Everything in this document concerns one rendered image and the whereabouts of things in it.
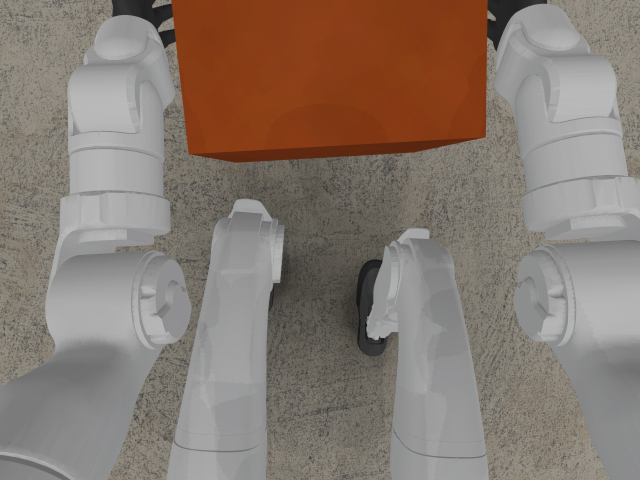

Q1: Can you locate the robot right hand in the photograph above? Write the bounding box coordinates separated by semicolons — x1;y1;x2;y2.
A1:
487;0;547;52

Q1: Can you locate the right robot forearm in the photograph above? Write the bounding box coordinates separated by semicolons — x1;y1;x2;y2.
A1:
494;4;640;242

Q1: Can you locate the robot left foot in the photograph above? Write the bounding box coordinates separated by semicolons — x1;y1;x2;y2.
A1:
268;283;274;312

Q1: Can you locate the robot left thigh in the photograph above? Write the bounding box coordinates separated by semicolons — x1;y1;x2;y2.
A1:
166;211;285;480

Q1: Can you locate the robot right upper arm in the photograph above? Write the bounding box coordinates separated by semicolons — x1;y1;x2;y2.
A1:
513;240;640;480

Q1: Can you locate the robot left upper arm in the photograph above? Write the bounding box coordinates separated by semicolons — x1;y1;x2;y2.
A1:
0;251;191;480

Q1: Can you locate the left robot forearm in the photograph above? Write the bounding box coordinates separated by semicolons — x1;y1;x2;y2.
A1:
45;15;176;338

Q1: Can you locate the carton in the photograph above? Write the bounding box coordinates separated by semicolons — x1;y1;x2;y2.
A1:
171;0;488;163

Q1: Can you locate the robot left hand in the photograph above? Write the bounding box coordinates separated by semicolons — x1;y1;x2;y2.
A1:
112;0;176;48

